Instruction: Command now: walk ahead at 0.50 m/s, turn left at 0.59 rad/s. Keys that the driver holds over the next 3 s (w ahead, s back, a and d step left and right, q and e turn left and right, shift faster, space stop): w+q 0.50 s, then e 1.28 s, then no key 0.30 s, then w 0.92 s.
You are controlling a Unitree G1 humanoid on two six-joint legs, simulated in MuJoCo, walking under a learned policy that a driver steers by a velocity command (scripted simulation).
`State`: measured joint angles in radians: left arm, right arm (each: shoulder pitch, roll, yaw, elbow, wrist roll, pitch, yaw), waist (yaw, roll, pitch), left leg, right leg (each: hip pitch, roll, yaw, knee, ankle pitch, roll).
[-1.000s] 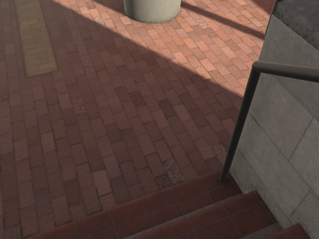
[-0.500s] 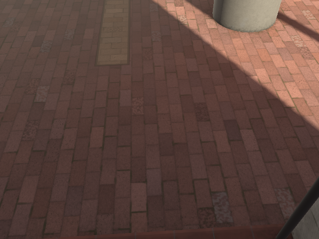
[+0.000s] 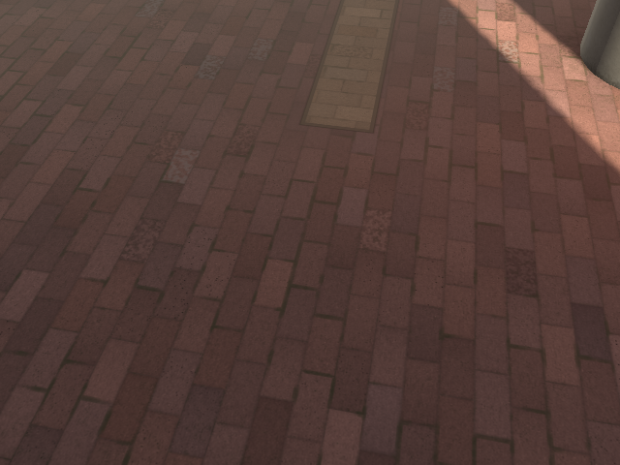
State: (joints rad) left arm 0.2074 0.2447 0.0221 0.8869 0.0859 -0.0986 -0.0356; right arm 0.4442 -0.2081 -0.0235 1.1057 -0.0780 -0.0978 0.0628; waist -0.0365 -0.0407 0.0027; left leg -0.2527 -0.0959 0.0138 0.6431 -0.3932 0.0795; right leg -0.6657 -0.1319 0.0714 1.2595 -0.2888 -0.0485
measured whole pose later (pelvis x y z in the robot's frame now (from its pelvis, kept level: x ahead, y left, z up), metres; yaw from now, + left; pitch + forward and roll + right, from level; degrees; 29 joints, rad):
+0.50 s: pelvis +0.28 -0.07 -0.18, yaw +18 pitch +1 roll -2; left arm 0.57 0.19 -0.04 1.10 0.11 -0.16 -0.04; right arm 0.19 -0.27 -0.02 0.85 -0.07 -0.08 0.11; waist 0.04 0.04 -0.05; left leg -0.97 0.05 -0.12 1.21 0.16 0.07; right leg -0.16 0.05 -0.21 0.68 -0.56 -0.07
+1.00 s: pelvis +0.51 +0.02 -0.32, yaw +11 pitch +3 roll +0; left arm 0.21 0.20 0.05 0.81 -0.04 0.01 0.07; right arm 0.18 -0.21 -0.02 0.98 -0.02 -0.01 -0.03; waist 0.04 -0.01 0.04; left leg -0.36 0.03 0.11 0.50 -0.18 0.03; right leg -0.78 -0.07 0.08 1.38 -0.39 0.09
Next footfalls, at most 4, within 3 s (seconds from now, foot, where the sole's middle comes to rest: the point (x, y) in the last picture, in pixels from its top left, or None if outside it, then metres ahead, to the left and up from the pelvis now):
0.20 right None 0.23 -0.15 -0.92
0.78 left None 0.57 0.15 -1.09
1.20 right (362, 447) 0.68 -0.13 -1.09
1.86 left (288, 423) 0.76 0.07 -1.09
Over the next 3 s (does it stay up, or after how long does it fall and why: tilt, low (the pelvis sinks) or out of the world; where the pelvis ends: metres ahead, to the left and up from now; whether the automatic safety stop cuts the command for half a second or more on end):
stays up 1.02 -0.15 -0.34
